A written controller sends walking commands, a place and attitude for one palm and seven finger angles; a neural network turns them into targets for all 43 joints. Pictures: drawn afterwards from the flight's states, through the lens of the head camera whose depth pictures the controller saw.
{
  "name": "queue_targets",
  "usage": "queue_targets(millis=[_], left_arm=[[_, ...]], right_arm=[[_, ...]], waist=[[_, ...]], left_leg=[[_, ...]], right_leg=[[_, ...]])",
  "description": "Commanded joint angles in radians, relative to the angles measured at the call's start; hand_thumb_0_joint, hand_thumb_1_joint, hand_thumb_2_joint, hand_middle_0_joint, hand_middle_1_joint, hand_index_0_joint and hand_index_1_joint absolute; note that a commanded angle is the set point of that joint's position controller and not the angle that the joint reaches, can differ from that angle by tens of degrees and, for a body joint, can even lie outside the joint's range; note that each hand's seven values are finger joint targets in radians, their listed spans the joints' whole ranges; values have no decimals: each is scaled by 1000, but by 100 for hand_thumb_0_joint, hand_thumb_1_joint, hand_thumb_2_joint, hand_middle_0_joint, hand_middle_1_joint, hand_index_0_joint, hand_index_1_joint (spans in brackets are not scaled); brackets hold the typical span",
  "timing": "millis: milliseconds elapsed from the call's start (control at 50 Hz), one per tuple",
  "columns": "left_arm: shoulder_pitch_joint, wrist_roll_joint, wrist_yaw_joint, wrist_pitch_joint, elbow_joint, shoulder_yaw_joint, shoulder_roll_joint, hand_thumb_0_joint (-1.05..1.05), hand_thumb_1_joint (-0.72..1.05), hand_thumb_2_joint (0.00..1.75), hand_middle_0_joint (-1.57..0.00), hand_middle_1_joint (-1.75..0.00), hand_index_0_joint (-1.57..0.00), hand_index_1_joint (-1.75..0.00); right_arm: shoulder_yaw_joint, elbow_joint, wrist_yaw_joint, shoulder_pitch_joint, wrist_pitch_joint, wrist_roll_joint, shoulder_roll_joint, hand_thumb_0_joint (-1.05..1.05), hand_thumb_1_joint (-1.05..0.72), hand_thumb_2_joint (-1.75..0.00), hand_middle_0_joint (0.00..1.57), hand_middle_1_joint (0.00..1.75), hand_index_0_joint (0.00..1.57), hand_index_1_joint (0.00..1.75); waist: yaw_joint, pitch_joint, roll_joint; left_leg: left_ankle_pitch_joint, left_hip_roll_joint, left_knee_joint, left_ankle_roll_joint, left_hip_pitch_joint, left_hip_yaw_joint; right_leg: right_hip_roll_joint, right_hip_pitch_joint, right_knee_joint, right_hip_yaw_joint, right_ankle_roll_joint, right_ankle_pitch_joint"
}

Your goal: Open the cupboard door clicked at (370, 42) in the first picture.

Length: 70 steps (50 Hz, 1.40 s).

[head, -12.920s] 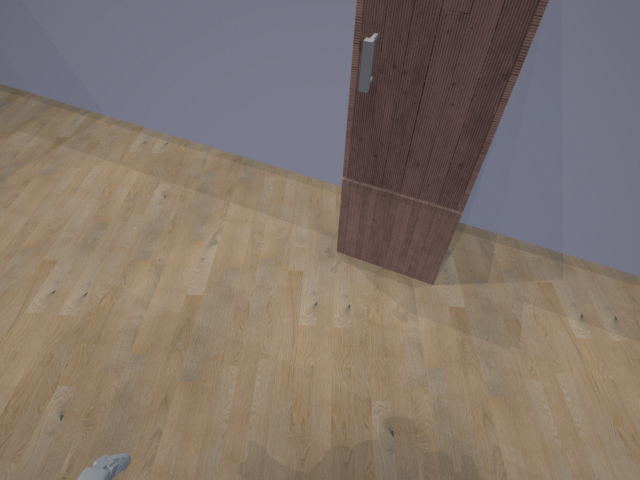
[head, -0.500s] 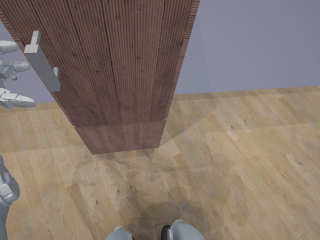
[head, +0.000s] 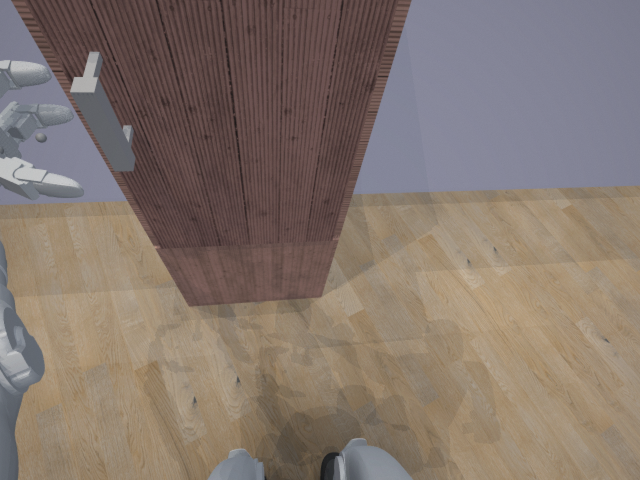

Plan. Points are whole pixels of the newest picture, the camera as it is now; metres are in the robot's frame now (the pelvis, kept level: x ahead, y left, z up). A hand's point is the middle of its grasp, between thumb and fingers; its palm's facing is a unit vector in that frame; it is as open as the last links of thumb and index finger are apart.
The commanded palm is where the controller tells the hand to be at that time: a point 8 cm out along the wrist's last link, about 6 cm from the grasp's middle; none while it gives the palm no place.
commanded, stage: move the hooked fingers beside the handle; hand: left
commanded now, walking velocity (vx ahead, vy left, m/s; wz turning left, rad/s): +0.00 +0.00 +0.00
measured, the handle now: (110, 115) +0.53 +0.23 +0.09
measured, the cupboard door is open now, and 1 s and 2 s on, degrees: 0 0 0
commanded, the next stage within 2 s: slide the fingers in behind the handle in 0.56 s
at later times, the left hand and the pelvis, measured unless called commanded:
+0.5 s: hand (42, 145) +0.48 +0.29 +0.10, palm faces +0.04 -1.00 -0.03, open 14.0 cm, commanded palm +0.46 +0.33 +0.09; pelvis +0.00 +0.01 +0.00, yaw -1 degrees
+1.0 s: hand (67, 146) +0.49 +0.26 +0.09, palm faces +0.01 -1.00 -0.01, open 14.0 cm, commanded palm +0.46 +0.31 +0.09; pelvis +0.00 +0.01 +0.00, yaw +0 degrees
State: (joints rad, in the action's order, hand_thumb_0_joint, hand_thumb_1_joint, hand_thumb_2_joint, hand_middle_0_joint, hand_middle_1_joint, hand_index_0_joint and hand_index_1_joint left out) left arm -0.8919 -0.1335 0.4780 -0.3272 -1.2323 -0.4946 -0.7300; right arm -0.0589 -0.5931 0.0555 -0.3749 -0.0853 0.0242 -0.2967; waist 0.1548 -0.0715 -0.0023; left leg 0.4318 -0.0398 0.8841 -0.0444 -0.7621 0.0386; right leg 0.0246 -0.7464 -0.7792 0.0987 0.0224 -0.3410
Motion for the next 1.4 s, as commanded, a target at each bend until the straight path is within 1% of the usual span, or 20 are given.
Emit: queue_targets(millis=[0, 60, 120, 200, 340, 360, 480, 560, 640, 700, 780, 880, 900, 980, 1000, 1060, 1180, 1260, 1320, 1380], left_arm=[[-342, -11, 15, -6, 143, 8, -263, 0, -50, 30, -30, -120, -30, -120], [-404, -26, -3, -41, 196, -33, -309, 0, -50, 30, -30, -120, -30, -120], [-485, -25, -15, -82, 242, -56, -348, 0, -50, 30, -30, -120, -30, -120], [-433, -8, -19, -98, 265, -118, -422, 0, -50, 30, -30, -120, -30, -120], [-295, -10, 19, -9, 159, -58, -355, 0, -50, 30, -30, -120, -30, -120], [-305, -18, 18, -16, 169, -61, -347, 0, -50, 30, -30, -120, -30, -120], [-386, -50, 9, -91, 301, -76, -328, 0, -50, 30, -30, -120, -30, -120], [-335, -53, 10, -83, 297, -47, -270, 0, -50, 30, -30, -120, -30, -120], [-323, -38, 4, -29, 199, -42, -290, 0, -50, 30, -30, -120, -30, -120], [-371, -30, -10, -49, 281, -17, -265, 0, -50, 30, -30, -120, -30, -120], [-399, -52, -27, -87, 311, -16, -231, 0, -50, 30, -30, -120, -30, -120], [-397, -37, -34, -53, 233, 20, -194, 0, -50, 30, -30, -120, -30, -120], [-402, -30, -43, -48, 240, -5, -232, 0, -50, 30, -30, -120, -30, -120], [-369, -28, -64, -59, 310, -8, -213, 0, -50, 30, -30, -120, -30, -120], [-374, -33, -68, -61, 312, 12, -182, 0, -50, 30, -30, -120, -30, -120], [-382, -36, -84, -68, 282, -14, -208, 0, -50, 30, -30, -120, -30, -120], [-339, -33, -91, -85, 360, 21, -146, 0, -50, 30, -30, -120, -30, -120], [-336, -54, -91, -60, 291, 40, -104, 0, -50, 30, -30, -120, -30, -120], [-313, -36, -106, -53, 282, -15, -182, 0, -50, 30, -30, -120, -30, -120], [-334, -25, -123, -75, 312, 1, -167, 0, -50, 30, -30, -120, -30, -120]], right_arm=[[67, 54, 17, -168, 13, -5, -192, 0, -90, -90, 20, 30, 20, 30], [67, 55, 20, -184, 16, -12, -197, 0, -90, -90, 20, 30, 20, 30], [68, 46, 19, -190, 20, -12, -199, 0, -90, -90, 20, 30, 20, 30], [77, 38, 17, -202, 26, -19, -200, 0, -90, -90, 20, 30, 20, 30], [68, 65, 12, -195, 3, -6, -198, 0, -90, -90, 20, 30, 20, 30], [69, 68, 14, -197, 2, -8, -197, 0, -90, -90, 20, 30, 20, 30], [84, 52, 8, -208, 7, -18, -198, 0, -90, -90, 20, 30, 20, 30], [84, 48, 3, -195, 5, -15, -191, 0, -90, -90, 20, 30, 20, 30], [75, 49, 8, -176, 1, -8, -192, 0, -90, -90, 20, 30, 20, 30], [75, 60, 10, -169, 7, -11, -185, 0, -90, -90, 20, 30, 20, 30], [80, 43, 5, -175, 13, -17, -185, 0, -90, -90, 20, 30, 20, 30], [74, 34, 6, -166, 16, -13, -185, 0, -90, -90, 20, 30, 20, 30], [73, 33, 7, -171, 17, -15, -188, 0, -90, -90, 20, 30, 20, 30], [77, 48, -1, -176, 18, -19, -177, 0, -90, -90, 20, 30, 20, 30], [76, 50, -4, -173, 18, -18, -174, 0, -90, -90, 20, 30, 20, 30], [75, 46, -4, -174, 16, -17, -179, 0, -90, -90, 20, 30, 20, 30], [83, 45, -12, -174, 19, -17, -167, 0, -90, -90, 20, 30, 20, 30], [80, 40, -9, -166, 19, -12, -168, 0, -90, -90, 20, 30, 20, 30], [79, 49, -6, -164, 21, -11, -170, 0, -90, -90, 20, 30, 20, 30], [79, 53, -8, -158, 26, -13, -163, 0, -90, -90, 20, 30, 20, 30]], waist=[[3, -353, -162], [11, -382, -122], [21, -442, -151], [-14, -539, -239], [-16, -376, -160], [-12, -376, -133], [-6, -492, -197], [-14, -480, -222], [-3, -353, -137], [-10, -419, -215], [5, -466, -182], [12, -407, -181], [3, -415, -173], [-20, -498, -193], [-9, -488, -191], [-2, -429, -121], [-20, -500, -219], [0, -388, -108], [-28, -406, -120], [-19, -411, -117]], left_leg=[[-397, 9, -103, 11, 269, -90], [-389, 7, -95, 8, 257, -95], [-382, 5, -89, 12, 276, -102], [-476, 4, -78, 25, 342, -105], [-389, 11, -102, 6, 220, -77], [-401, 10, -101, 3, 229, -81], [-533, -5, -81, 27, 378, -106], [-593, -6, -78, 33, 418, -108], [-439, 3, -95, 16, 283, -96], [-502, 2, -90, 29, 358, -105], [-572, -10, -73, 43, 418, -122], [-466, -1, -82, 31, 351, -114], [-472, -1, -85, 31, 345, -119], [-589, -6, -74, 43, 402, -122], [-576, -5, -71, 38, 396, -113], [-488, 0, -82, 23, 324, -107], [-581, -5, -80, 37, 418, -107], [-440, 6, -102, 13, 304, -91], [-401, 16, -110, 9, 257, -77], [-397, 15, -105, 7, 260, -74]], right_leg=[[19, 132, 60, -60, -2, 258], [24, 145, 53, -65, -1, 254], [26, 155, 46, -73, -3, 243], [26, 179, 35, -74, 3, 289], [27, 181, 59, -66, -4, 275], [30, 183, 56, -64, -1, 284], [37, 141, 39, -58, 2, 307], [37, 120, 43, -52, 3, 309], [30, 132, 56, -53, -3, 271], [29, 115, 45, -51, 2, 279], [34, 97, 37, -47, 0, 293], [26, 85, 41, -47, 1, 250], [25, 100, 39, -48, 1, 257], [29, 124, 27, -45, 1, 306], [30, 124, 30, -49, -2, 313], [32, 154, 36, -51, 0, 300], [31, 140, 37, -53, 2, 319], [29, 176, 56, -54, -1, 300], [21, 233, 53, -67, 1, 311], [22, 229, 49, -73, -2, 312]])
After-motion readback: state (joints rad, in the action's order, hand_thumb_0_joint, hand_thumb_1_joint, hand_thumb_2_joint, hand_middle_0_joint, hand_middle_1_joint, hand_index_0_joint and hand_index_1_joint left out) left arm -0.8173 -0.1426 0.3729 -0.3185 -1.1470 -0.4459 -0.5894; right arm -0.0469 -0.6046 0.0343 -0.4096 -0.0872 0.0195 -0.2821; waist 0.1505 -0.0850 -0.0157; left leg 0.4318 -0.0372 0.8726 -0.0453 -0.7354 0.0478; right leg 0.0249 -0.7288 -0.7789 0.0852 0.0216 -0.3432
